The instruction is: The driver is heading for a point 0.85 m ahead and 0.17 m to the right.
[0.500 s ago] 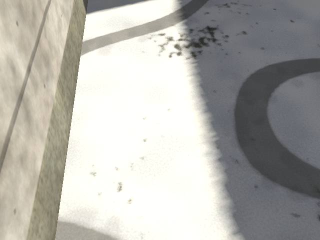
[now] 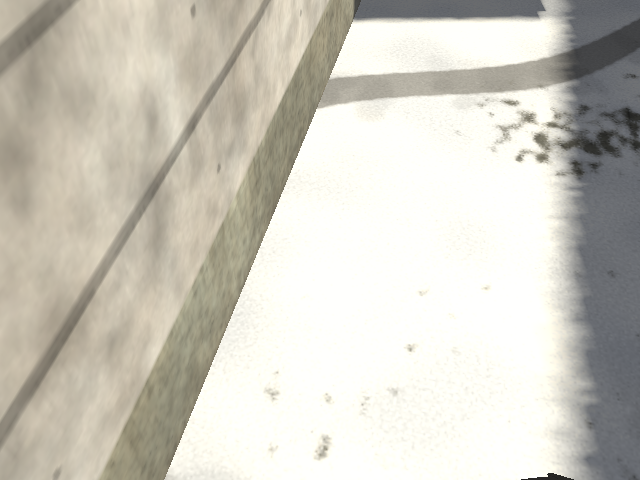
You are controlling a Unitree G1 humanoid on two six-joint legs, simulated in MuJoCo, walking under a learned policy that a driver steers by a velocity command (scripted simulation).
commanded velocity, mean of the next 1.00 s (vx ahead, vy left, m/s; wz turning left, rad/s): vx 0.50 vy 0.00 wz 0.00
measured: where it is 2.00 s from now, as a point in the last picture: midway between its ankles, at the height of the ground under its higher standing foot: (429, 341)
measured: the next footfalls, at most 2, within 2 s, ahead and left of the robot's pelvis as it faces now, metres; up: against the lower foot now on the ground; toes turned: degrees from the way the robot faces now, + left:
left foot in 0.02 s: +0.16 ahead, +0.12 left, -0.16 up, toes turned +6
right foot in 0.48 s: +0.45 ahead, -0.13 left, -0.16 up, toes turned +1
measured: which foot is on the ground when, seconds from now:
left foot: up 0.00-0.00, down 0.02-0.50, up 0.52-0.96, down 0.98-1.00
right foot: down 0.00-0.00, up 0.02-0.46, down 0.48-1.00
